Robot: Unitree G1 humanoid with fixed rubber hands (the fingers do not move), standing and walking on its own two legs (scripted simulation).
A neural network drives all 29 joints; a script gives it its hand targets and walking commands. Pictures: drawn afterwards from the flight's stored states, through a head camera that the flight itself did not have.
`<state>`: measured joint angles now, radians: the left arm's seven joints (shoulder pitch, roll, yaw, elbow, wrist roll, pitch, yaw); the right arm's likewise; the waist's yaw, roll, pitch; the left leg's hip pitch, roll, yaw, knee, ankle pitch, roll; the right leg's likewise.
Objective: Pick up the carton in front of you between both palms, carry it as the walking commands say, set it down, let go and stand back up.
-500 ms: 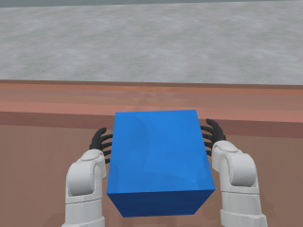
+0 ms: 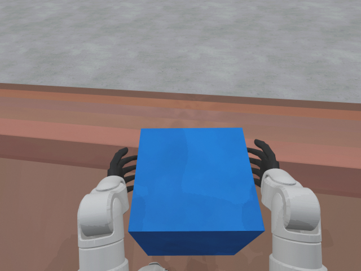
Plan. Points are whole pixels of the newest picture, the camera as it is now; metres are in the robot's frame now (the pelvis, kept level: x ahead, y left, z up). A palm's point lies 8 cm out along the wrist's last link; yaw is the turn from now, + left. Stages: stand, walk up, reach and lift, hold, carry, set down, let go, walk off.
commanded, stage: carry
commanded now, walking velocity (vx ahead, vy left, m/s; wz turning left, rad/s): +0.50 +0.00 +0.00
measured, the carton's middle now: (191, 196) +0.27 +0.01 +0.01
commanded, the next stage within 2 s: none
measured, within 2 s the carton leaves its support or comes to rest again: neither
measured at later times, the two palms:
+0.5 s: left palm (149, 70) +0.65 +0.14 +0.10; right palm (247, 68) +0.63 -0.16 +0.10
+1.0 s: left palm (165, 24) +1.02 +0.11 +0.08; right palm (237, 21) +1.01 -0.19 +0.09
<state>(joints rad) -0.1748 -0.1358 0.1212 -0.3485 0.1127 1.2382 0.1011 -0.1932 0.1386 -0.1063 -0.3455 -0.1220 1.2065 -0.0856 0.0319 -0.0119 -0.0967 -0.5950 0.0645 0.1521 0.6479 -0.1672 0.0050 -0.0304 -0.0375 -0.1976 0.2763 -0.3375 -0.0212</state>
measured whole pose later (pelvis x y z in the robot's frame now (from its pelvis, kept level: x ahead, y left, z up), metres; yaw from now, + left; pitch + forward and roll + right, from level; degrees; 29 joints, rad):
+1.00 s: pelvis +0.63 -0.03 -0.03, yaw -3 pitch +5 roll +0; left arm -0.72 -0.02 0.27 0.02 0.06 1.23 0.14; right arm -0.73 0.06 -0.26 0.00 -0.10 1.20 -0.14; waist 0.01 0.00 0.07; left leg -0.55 -0.02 0.09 0.71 -0.11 0.09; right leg -0.27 0.00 -0.17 0.76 -0.43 -0.08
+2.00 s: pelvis +1.35 -0.05 -0.32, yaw -1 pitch +4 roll +1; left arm -0.57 -0.05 0.25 0.10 0.09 1.12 0.12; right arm -0.56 0.04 -0.15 0.12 0.00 1.10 -0.22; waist -0.15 -0.02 0.09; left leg -0.37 -0.12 0.06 0.99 -0.69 0.13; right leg -0.73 -0.02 0.04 0.82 0.08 -0.03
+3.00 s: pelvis +2.14 -0.11 -0.66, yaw -4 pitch +3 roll -1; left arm -0.68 -0.04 0.18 0.15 0.08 1.14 0.22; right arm -0.75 0.00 -0.23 0.23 -0.06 1.13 -0.19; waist 0.07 0.00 0.01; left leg -0.67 -0.05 -0.06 1.48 -0.48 0.04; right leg -0.44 0.12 -0.09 0.76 -0.37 -0.13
